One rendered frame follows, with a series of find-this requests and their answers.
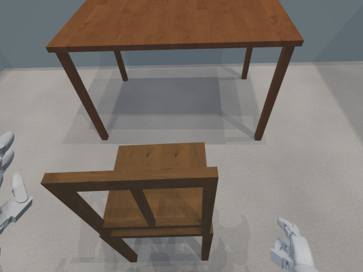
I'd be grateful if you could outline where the table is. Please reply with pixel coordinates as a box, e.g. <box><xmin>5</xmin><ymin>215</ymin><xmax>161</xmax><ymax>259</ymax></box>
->
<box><xmin>46</xmin><ymin>0</ymin><xmax>304</xmax><ymax>141</ymax></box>

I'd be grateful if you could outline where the left robot hand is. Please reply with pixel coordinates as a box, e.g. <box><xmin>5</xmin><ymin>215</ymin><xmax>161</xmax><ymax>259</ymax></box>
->
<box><xmin>0</xmin><ymin>131</ymin><xmax>33</xmax><ymax>234</ymax></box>

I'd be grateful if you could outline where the chair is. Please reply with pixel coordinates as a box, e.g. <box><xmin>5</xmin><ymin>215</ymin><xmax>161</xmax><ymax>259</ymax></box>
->
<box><xmin>41</xmin><ymin>142</ymin><xmax>218</xmax><ymax>262</ymax></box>

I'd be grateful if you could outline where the right robot hand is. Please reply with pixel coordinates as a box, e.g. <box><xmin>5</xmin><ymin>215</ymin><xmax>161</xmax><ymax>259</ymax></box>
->
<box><xmin>271</xmin><ymin>218</ymin><xmax>315</xmax><ymax>272</ymax></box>

